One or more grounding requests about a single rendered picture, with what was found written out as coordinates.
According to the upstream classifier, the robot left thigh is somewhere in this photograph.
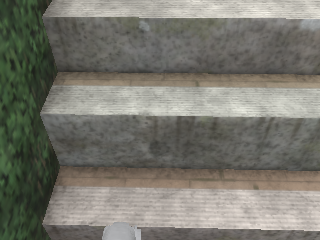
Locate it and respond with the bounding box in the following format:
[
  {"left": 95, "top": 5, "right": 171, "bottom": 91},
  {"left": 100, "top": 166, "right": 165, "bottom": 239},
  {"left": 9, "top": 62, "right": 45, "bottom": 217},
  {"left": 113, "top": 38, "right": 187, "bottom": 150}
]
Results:
[{"left": 103, "top": 222, "right": 141, "bottom": 240}]

